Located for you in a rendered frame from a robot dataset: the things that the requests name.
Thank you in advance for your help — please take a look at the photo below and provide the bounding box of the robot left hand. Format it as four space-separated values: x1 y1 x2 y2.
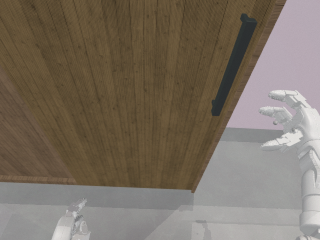
51 198 91 240

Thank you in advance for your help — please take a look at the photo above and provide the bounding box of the right robot forearm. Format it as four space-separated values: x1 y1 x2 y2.
296 139 320 239

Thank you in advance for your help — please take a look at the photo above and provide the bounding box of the wardrobe door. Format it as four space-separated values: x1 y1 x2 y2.
0 0 277 190
0 65 73 178

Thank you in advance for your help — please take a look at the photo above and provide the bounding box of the handle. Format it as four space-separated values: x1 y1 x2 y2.
211 13 258 116

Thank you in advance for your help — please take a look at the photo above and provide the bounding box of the robot right hand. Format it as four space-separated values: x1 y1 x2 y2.
258 90 320 153

